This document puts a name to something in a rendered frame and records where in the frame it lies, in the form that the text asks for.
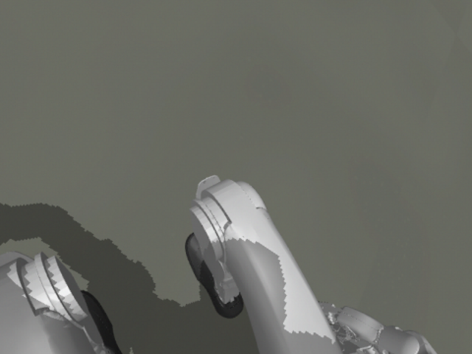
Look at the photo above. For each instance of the right robot arm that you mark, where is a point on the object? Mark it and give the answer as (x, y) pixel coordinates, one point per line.
(394, 340)

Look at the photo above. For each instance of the right robot hand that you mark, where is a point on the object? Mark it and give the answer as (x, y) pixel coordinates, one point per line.
(355, 331)

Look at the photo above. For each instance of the left robot foot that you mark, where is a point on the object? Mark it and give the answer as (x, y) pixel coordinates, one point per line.
(102, 322)

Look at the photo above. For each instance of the right robot foot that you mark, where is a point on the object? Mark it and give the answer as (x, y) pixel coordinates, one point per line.
(204, 276)

